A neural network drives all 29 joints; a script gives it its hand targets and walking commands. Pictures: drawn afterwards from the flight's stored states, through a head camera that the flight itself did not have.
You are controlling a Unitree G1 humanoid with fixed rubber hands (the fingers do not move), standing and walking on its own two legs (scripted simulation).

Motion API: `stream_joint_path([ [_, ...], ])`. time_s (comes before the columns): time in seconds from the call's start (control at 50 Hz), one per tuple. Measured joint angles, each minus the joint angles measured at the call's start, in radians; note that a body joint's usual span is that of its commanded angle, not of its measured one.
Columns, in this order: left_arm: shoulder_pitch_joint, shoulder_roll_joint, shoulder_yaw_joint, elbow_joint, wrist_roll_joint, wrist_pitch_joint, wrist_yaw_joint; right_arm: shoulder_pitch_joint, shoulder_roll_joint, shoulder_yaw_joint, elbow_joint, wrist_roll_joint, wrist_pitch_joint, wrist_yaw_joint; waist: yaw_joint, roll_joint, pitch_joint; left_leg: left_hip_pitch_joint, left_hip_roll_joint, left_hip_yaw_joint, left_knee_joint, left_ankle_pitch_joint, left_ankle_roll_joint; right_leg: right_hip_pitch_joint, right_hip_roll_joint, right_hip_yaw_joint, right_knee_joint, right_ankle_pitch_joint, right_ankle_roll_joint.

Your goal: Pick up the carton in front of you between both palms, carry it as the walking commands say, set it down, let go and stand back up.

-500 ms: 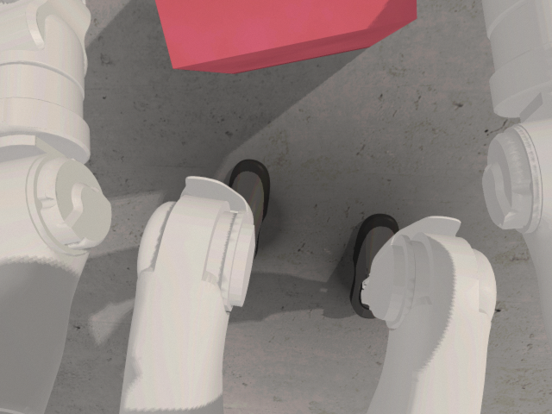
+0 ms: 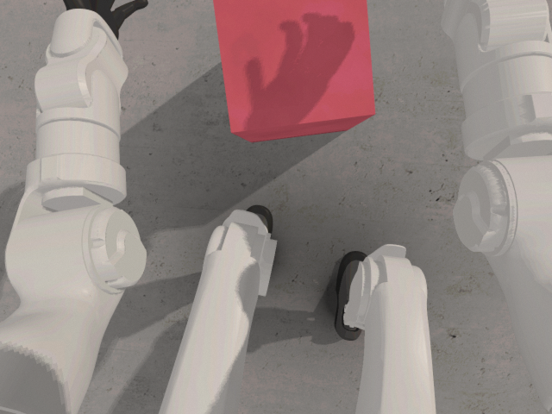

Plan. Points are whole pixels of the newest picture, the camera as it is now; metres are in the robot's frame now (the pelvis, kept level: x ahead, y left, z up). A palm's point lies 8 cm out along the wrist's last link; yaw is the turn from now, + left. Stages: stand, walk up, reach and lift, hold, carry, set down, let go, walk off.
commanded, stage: set down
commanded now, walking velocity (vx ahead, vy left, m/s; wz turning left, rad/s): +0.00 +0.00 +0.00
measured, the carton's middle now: (294, 74) +0.54 +0.11 -0.36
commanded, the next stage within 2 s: let go in 0.46 s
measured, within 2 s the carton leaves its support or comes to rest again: neither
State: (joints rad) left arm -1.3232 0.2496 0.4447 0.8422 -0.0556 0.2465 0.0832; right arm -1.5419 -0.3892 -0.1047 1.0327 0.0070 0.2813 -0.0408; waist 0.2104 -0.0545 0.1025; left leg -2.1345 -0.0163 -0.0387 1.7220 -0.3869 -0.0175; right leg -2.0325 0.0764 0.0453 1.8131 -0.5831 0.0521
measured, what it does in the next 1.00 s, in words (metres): rises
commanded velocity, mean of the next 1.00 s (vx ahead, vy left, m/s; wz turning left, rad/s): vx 0.00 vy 0.00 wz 0.00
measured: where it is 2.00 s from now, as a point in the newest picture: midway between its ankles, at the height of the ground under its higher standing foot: (299, 286)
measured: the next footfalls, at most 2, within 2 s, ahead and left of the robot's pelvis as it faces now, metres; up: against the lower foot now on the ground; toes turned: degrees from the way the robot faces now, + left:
none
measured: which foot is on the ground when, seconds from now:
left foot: down 0.00-1.00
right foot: down 0.00-1.00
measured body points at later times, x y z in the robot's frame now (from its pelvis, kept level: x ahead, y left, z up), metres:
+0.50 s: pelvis +0.03 +0.00 +0.13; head +0.36 +0.04 +0.44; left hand +0.51 +0.32 +0.03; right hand +0.63 -0.05 +0.04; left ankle +0.14 +0.12 -0.45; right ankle +0.08 -0.13 -0.45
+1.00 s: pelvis +0.07 +0.02 +0.24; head +0.28 +0.03 +0.64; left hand +0.37 +0.30 +0.14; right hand +0.46 -0.13 +0.13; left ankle +0.14 +0.12 -0.45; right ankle +0.08 -0.13 -0.45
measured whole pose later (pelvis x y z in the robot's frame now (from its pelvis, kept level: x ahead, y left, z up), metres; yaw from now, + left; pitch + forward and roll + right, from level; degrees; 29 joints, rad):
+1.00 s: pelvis +0.07 +0.02 +0.24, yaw +2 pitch +27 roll -1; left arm -0.34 0.23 0.18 0.55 0.03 0.10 -0.15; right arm -0.44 -0.09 -0.20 0.57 -0.13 0.13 -0.10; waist 0.11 0.00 0.00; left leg -1.02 -0.03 -0.03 0.76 -0.21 0.02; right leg -0.93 0.03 0.09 0.80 -0.34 0.05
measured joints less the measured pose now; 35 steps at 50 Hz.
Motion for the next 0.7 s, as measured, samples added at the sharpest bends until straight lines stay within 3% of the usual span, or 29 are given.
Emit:
stream_joint_path([
  [0.3,0.082,0.012,0.014,-0.093,0.016,0.072,-0.044,0.059,0.013,-0.036,-0.085,-0.033,0.073,0.034,-0.01,0.008,-0.071,0.201,-0.003,-0.01,-0.293,0.059,-0.003,0.191,-0.004,0.006,-0.302,0.078,-0.01],
  [0.46,0.152,-0.036,0.049,-0.104,0.07,0.031,-0.066,0.154,0.058,-0.081,-0.104,-0.09,0.031,0.051,-0.018,0.005,-0.112,0.346,0.001,-0.006,-0.478,0.1,0.0,0.33,-0.007,0.018,-0.492,0.131,-0.012],
  [0.6,0.283,-0.057,0.033,-0.151,0.119,-0.01,-0.112,0.286,0.144,-0.147,-0.178,-0.153,-0.003,0.023,-0.04,0.015,-0.123,0.494,0.009,-0.004,-0.625,0.133,0.007,0.479,-0.006,0.026,-0.654,0.178,-0.01],
  [0.7,0.438,-0.07,-0.022,-0.167,0.156,-0.051,-0.161,0.481,0.219,-0.183,-0.263,-0.184,-0.04,-0.03,-0.061,0.022,-0.155,0.601,0.018,-0.002,-0.726,0.158,0.015,0.59,-0.003,0.034,-0.774,0.217,-0.007],
])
